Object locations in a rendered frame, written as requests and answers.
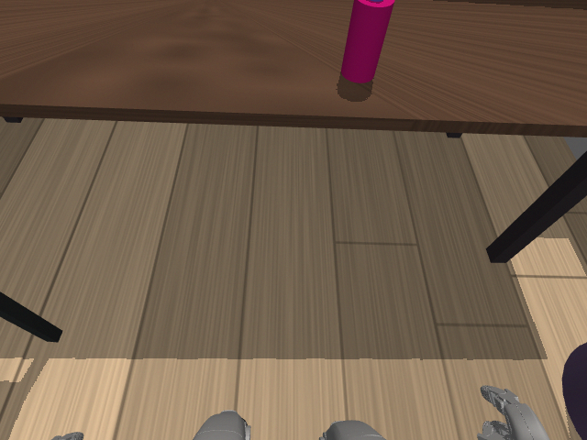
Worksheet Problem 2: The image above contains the table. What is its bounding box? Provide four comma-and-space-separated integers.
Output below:
0, 0, 587, 263

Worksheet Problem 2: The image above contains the right robot hand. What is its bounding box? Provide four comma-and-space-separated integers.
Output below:
477, 385, 550, 440

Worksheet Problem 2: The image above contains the bottle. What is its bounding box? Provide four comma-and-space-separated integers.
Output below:
341, 0, 395, 83

